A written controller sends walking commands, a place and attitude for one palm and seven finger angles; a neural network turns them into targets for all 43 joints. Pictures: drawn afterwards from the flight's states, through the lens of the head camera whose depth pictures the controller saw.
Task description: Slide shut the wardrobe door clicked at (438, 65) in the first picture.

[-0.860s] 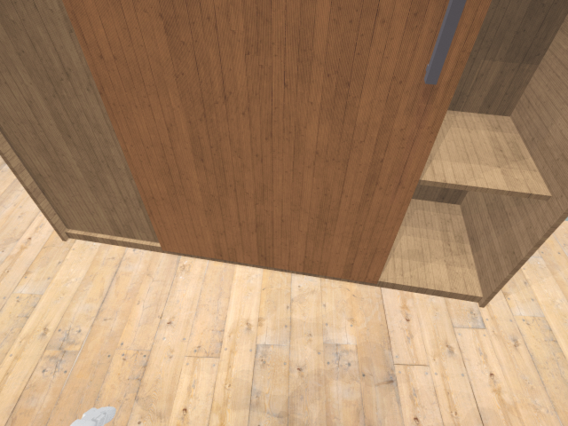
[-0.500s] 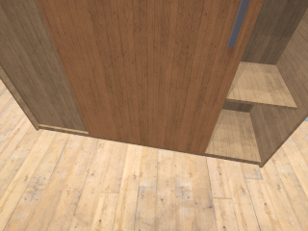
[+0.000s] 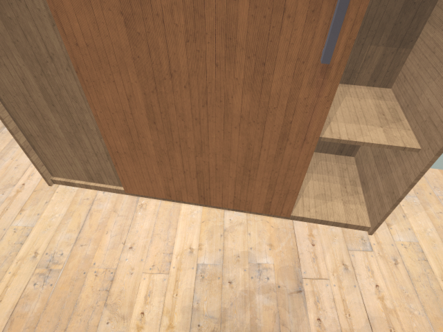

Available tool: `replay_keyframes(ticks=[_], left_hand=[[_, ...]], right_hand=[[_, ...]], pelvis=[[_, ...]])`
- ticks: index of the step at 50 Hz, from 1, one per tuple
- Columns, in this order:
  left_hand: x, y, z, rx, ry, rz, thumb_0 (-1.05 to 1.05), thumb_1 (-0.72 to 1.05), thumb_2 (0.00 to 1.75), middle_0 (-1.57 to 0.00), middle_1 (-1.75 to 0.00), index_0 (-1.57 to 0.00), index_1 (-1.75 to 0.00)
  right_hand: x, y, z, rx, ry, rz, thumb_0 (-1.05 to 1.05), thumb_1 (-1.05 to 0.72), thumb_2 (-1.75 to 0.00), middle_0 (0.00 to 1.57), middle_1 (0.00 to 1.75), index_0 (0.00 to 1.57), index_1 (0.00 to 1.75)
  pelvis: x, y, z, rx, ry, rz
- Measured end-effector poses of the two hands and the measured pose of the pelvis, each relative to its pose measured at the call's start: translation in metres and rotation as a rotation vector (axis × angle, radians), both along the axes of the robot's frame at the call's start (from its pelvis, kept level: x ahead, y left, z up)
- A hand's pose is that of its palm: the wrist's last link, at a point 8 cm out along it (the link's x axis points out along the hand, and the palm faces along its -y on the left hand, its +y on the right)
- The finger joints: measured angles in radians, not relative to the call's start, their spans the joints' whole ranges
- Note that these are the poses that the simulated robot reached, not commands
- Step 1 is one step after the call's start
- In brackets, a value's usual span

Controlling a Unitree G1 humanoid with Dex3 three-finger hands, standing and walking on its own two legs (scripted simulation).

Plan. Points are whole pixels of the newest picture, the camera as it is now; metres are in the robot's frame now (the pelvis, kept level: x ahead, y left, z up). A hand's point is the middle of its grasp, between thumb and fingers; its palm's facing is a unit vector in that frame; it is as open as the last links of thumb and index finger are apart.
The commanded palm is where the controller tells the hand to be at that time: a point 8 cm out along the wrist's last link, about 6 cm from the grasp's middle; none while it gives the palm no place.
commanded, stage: look at it before walking up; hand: left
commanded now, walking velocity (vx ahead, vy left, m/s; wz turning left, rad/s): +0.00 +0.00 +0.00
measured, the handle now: (338, 12) +0.80 -0.25 +0.25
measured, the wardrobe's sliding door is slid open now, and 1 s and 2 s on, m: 0.41 0.41 0.41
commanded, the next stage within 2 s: turn to face it in 0.58 s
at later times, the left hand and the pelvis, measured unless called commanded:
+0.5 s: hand out of the picture +0.09 +0.25 -0.15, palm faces -0.03 -0.94 -0.34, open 7.4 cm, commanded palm none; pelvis +0.01 +0.00 +0.00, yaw +0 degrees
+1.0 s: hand out of the picture +0.08 +0.23 -0.16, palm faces -0.06 -0.95 -0.32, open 7.4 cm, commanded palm none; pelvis +0.01 -0.01 +0.00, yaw -3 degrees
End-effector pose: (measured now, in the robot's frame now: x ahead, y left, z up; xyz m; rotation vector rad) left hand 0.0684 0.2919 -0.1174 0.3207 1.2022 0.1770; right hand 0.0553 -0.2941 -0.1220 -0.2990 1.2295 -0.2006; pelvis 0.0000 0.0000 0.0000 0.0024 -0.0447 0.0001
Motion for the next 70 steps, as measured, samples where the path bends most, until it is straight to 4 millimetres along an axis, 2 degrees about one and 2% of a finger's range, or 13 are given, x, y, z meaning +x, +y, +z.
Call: replay_keyframes(ticks=[13,31,40,46,51,55,58,62,65,67,70], left_hand=[[0.011,-0.001,0.002,0.001,-0.013,-0.004,0.00,0.90,0.89,-0.21,-0.30,-0.20,-0.30],[0.014,-0.003,0.002,0.001,-0.006,0.005,0.00,0.90,0.89,-0.21,-0.30,-0.20,-0.30],[0.015,-0.005,0.002,0.000,-0.005,0.004,0.00,0.90,0.89,-0.21,-0.30,-0.20,-0.30],[0.014,-0.008,-0.001,0.000,0.012,-0.004,0.00,0.90,0.89,-0.21,-0.30,-0.20,-0.30],[0.009,-0.023,-0.010,-0.028,0.041,-0.022,0.00,0.91,0.89,-0.20,-0.30,-0.20,-0.30],[0.004,-0.039,-0.018,-0.074,0.071,-0.038,0.00,0.91,0.90,-0.20,-0.30,-0.20,-0.30],[0.001,-0.053,-0.021,-0.100,0.106,-0.046,0.00,0.91,0.89,-0.20,-0.30,-0.20,-0.30],[0.008,-0.076,-0.020,-0.113,0.126,-0.061,0.00,0.91,0.89,-0.20,-0.30,-0.20,-0.30],[0.015,-0.092,-0.029,-0.103,0.104,-0.068,0.00,0.91,0.90,-0.21,-0.30,-0.20,-0.30],[0.013,-0.103,-0.031,-0.103,0.101,-0.039,0.00,0.91,0.89,-0.20,-0.30,-0.20,-0.30],[0.006,-0.118,-0.030,-0.117,0.134,-0.008,0.00,0.91,0.89,-0.20,-0.30,-0.20,-0.30]], right_hand=[[0.013,0.003,0.000,0.007,-0.018,0.007,0.01,-0.90,-0.90,0.20,0.30,0.20,0.30],[0.031,-0.003,0.004,-0.004,-0.033,0.019,0.01,-0.90,-0.90,0.20,0.30,0.20,0.30],[0.033,-0.004,0.005,-0.007,-0.043,0.018,0.01,-0.90,-0.90,0.20,0.30,0.20,0.30],[0.026,-0.001,0.002,-0.001,-0.049,-0.008,0.00,-0.90,-0.90,0.20,0.30,0.20,0.30],[0.007,0.012,-0.007,0.032,-0.029,-0.048,0.00,-0.91,-0.90,0.20,0.30,0.20,0.30],[-0.016,0.026,-0.017,0.076,0.009,-0.087,0.00,-0.91,-0.90,0.20,0.30,0.20,0.30],[-0.035,0.028,-0.023,0.106,0.035,-0.141,0.00,-0.90,-0.90,0.20,0.30,0.20,0.30],[-0.059,0.017,-0.030,0.122,0.085,-0.207,0.00,-0.90,-0.90,0.20,0.30,0.21,0.30],[-0.070,-0.001,-0.044,0.121,0.134,-0.237,0.01,-0.90,-0.90,0.20,0.30,0.21,0.30],[-0.068,-0.011,-0.043,0.117,0.168,-0.237,0.01,-0.90,-0.90,0.20,0.30,0.20,0.30],[-0.045,-0.024,-0.032,0.107,0.151,-0.230,0.01,-0.91,-0.90,0.20,0.30,0.20,0.30]], pelvis=[[0.005,0.000,0.001,0.001,0.003,-0.001],[0.012,-0.004,0.002,0.000,0.004,0.002],[0.013,-0.005,0.002,0.000,0.001,-0.006],[0.010,-0.005,0.000,0.000,0.004,-0.032],[0.008,-0.005,-0.003,0.002,0.008,-0.057],[0.011,-0.007,-0.006,0.006,0.011,-0.082],[0.016,-0.014,-0.007,0.011,0.018,-0.112],[0.027,-0.032,-0.008,0.009,0.025,-0.143],[0.035,-0.050,-0.020,0.005,0.029,-0.155],[0.041,-0.058,-0.020,-0.013,0.024,-0.144],[0.056,-0.067,-0.013,-0.013,0.025,-0.149]])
